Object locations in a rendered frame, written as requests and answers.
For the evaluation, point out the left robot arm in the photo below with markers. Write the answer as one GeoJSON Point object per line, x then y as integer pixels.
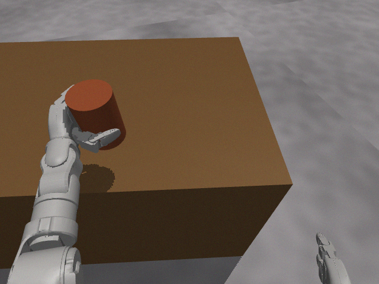
{"type": "Point", "coordinates": [46, 255]}

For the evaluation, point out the left robot hand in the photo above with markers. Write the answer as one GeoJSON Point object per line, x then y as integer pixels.
{"type": "Point", "coordinates": [62, 124]}

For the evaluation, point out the can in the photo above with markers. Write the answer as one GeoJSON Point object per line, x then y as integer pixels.
{"type": "Point", "coordinates": [93, 105]}

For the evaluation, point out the right robot hand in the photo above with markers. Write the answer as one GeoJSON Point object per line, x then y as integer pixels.
{"type": "Point", "coordinates": [331, 269]}

